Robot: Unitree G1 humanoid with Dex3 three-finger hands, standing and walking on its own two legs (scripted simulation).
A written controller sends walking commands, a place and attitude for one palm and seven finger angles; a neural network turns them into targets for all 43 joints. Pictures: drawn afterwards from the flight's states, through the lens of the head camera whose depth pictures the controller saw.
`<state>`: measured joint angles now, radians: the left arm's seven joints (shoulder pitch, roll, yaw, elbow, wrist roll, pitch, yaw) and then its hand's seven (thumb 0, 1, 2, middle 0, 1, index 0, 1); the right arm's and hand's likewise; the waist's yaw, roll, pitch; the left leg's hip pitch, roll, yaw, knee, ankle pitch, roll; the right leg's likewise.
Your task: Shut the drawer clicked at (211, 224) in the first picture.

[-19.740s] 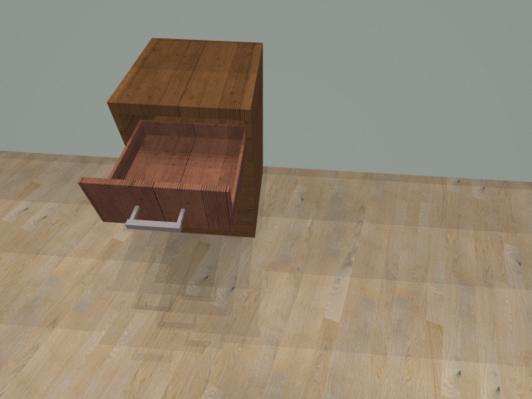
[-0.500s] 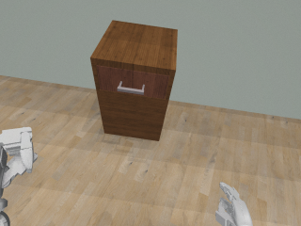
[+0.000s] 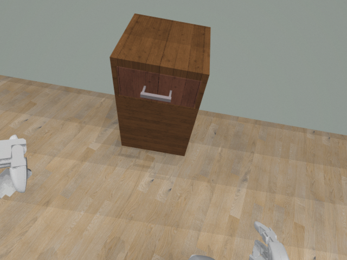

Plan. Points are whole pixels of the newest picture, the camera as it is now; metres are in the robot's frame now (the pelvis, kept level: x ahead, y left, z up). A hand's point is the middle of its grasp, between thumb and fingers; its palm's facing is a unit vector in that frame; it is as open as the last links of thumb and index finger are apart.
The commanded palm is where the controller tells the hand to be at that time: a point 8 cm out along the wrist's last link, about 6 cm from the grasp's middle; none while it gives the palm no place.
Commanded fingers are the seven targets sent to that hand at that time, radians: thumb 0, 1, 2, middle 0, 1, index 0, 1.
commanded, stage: stop stepping back and stand still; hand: left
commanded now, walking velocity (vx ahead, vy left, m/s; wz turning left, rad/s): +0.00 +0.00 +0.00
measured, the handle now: (156, 93) +0.82 +0.08 -0.21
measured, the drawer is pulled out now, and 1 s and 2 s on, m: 0.00 0.00 0.00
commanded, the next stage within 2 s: let the arm hang, fingers relaxed in 0.60 s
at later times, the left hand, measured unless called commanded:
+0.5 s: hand (37, 154) +0.25 +0.24 +0.17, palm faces +0.32 -0.82 -0.48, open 3.2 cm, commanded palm +0.18 +0.28 +0.18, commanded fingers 0.00 0.90 0.90 -1.40 -1.60 -1.40 -1.60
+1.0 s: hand out of the picture +0.11 +0.20 -0.16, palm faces +0.01 -0.97 -0.22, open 3.1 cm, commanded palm none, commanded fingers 0.00 0.90 0.90 -0.76 -0.91 -0.76 -0.91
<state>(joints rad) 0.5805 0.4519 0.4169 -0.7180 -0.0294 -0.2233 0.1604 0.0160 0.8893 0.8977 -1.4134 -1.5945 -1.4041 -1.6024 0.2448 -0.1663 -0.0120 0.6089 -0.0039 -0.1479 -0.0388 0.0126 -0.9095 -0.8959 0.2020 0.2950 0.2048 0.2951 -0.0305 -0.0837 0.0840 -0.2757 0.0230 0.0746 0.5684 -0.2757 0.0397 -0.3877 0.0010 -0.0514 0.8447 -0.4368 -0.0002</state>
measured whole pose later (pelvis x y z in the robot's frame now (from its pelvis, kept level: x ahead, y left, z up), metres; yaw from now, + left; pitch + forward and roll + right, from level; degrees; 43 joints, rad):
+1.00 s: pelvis +0.03 +0.01 +0.00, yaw +0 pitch -1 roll +0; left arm 0.30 0.21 0.03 0.74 0.04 0.05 0.04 0.01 0.90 0.90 -1.10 -1.35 -1.09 -1.30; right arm 0.24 -0.19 0.01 0.86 -0.02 0.01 0.00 0.01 -0.91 -0.90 0.20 0.29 0.20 0.29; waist -0.01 -0.05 0.06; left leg -0.24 -0.01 0.09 0.56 -0.32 0.05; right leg -0.25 -0.04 -0.08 0.58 -0.31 0.01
